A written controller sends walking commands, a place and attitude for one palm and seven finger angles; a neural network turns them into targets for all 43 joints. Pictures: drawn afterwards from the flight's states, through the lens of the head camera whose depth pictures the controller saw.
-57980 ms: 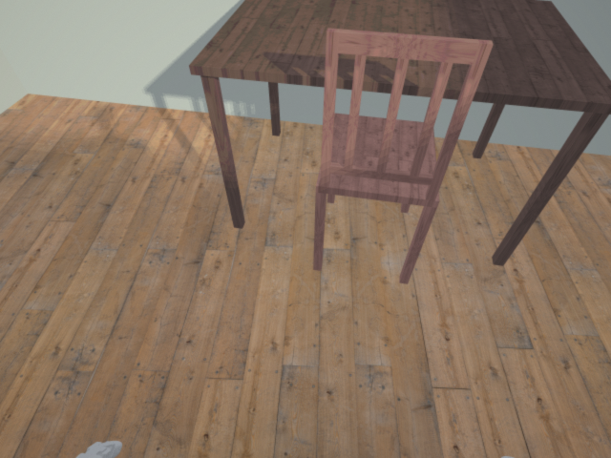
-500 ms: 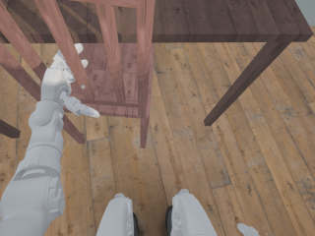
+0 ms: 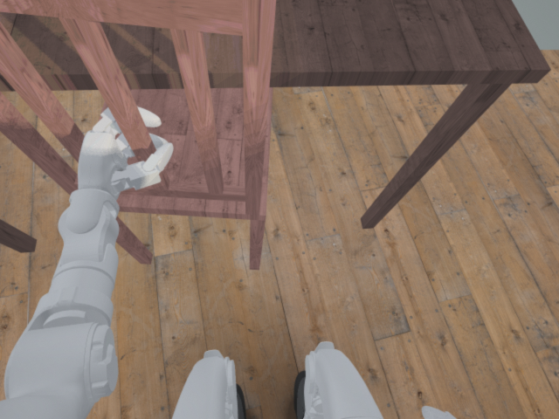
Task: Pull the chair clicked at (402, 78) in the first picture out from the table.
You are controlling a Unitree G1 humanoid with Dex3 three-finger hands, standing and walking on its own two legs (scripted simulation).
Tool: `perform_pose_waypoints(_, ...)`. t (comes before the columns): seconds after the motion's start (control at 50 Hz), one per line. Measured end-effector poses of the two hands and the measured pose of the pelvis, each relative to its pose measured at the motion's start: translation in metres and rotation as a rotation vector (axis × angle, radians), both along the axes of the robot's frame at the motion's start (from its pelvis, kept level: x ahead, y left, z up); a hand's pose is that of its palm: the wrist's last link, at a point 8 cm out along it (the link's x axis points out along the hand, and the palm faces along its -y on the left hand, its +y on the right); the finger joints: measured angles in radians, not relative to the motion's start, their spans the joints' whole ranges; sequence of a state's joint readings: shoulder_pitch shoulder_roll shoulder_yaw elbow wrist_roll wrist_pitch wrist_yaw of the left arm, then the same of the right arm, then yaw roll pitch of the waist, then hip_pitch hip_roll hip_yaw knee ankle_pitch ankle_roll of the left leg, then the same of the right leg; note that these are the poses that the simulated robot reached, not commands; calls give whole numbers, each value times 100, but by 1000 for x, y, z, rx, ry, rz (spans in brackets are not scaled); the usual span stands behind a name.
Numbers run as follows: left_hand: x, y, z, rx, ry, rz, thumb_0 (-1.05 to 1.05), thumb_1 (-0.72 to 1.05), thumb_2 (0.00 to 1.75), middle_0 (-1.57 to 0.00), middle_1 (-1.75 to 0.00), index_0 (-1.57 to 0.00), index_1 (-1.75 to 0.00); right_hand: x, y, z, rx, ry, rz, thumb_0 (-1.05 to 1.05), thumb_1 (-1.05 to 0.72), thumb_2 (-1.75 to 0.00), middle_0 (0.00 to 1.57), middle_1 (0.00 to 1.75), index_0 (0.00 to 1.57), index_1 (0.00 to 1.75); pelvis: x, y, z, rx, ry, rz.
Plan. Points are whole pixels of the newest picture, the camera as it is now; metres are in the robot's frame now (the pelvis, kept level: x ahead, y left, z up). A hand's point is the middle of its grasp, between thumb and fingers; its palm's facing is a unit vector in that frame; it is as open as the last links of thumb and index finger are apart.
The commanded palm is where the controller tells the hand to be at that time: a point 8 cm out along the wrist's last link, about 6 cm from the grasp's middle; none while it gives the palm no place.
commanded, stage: hook a spindle and tug to test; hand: left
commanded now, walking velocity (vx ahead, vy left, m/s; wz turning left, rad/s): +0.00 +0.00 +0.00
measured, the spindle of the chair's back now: (133, 127) +0.50 +0.18 +0.05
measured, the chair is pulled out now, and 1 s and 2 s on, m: -0.07 -0.03 0.13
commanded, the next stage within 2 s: step backward, pulling the chair out in 0.68 s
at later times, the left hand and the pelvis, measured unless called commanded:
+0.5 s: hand (153, 171) +0.45 +0.16 +0.02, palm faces -0.06 -1.00 -0.03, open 5.6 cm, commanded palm +0.41 +0.20 +0.02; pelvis +0.01 -0.01 +0.01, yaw +0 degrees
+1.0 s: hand (158, 177) +0.43 +0.15 +0.03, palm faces +0.11 -0.99 -0.09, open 5.6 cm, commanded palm +0.41 +0.20 +0.03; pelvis +0.02 +0.00 +0.07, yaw +0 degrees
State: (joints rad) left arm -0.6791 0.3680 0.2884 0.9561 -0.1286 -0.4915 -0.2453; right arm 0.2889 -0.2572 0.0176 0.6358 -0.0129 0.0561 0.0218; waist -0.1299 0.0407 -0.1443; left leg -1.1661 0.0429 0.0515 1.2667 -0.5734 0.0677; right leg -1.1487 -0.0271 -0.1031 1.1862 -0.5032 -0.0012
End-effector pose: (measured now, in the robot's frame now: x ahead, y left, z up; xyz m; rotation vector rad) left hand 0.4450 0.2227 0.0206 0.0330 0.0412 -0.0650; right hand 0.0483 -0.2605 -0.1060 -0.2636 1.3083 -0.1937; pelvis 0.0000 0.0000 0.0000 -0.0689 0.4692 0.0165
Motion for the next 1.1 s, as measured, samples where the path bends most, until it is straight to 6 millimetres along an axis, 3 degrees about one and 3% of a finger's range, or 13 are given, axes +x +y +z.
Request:
perform_pose_waypoints(0.1, 0, -1, 0, -2, 6, 11, 1, 67, 80, -42, -137, -43, -143, 3, -2, -1, 4, 2, 0, 1, -91, -90, 20, 30, 20, 30, 2, -2, 1, 2, 3, 1)
perform_pose_waypoints(0.6, -24, -7, 1, -1, 12, -2, 1, 70, 76, -39, -138, -39, -145, 41, -6, 7, 29, -106, 17, 1, -91, -90, 20, 30, 20, 30, 13, -9, 8, 18, -11, -11)
perform_pose_waypoints(0.82, -31, -6, 2, 19, 16, 0, 1, 68, 78, -40, -137, -40, -145, 50, -6, 5, 19, -135, 28, 1, -91, -90, 20, 30, 20, 30, 9, -10, 7, 22, -35, -4)
perform_pose_waypoints(0.9, -33, -11, 17, 115, 185, 95, 2, 68, 80, -39, -129, -40, -145, 49, 5, 29, 12, -116, -39, 1, -91, -90, 20, 30, 20, 30, 11, -6, 38, 31, -119, -8)
perform_pose_waypoints(0.98, -39, -20, 25, 58, 310, 185, 6, 69, 79, -30, -116, -42, -145, 45, 12, 60, 1, -104, -70, 1, -91, -90, 20, 30, 20, 30, 20, -1, 68, 37, -165, -19)
perform_pose_waypoints(1.1, -47, -34, 30, 68, 389, 148, 6, 70, 76, -28, -109, -47, -145, 31, 5, 89, -63, -84, -92, 1, -91, -90, 20, 30, 21, 30, 23, 4, 90, 24, -226, -26)
